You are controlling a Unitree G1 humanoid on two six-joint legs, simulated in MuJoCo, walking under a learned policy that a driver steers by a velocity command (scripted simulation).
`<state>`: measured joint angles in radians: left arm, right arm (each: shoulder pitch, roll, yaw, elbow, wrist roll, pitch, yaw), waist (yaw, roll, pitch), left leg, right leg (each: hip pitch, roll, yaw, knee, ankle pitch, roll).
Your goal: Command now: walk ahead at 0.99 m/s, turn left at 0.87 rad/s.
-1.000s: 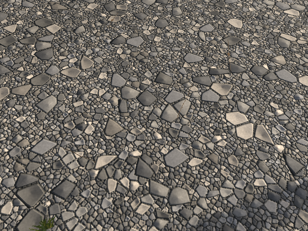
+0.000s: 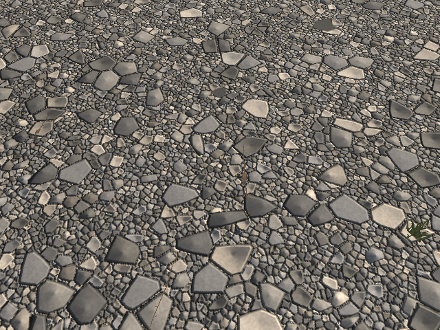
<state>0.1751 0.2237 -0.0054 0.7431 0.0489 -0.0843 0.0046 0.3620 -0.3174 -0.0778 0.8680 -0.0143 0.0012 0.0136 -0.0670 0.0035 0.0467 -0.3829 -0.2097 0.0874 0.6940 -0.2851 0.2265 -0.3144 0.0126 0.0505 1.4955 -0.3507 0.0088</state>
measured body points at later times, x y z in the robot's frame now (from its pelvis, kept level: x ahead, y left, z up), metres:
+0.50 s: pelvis +0.45 -0.04 +0.03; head +0.47 -0.03 +0.48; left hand +0.35 +0.25 -0.08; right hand +0.73 -0.23 -0.05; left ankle +0.39 +0.03 -0.60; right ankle +0.48 -0.18 -0.70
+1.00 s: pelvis +0.75 +0.13 +0.03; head +0.77 +0.19 +0.48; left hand +0.68 +0.47 -0.04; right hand +1.06 +0.07 -0.06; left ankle +0.74 +0.19 -0.70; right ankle +0.98 +0.09 -0.62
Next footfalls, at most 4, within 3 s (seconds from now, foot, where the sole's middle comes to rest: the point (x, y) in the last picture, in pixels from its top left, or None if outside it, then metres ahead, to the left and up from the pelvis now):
0.30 right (280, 318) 0.52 -0.17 -0.74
0.74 left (154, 249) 0.77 0.21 -0.74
1.18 right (152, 192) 1.01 0.23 -0.74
1.58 left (141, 255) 0.76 0.25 -0.74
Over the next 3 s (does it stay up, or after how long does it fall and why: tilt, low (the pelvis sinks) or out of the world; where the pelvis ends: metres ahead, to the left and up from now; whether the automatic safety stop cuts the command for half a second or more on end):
stays up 0.53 0.92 0.02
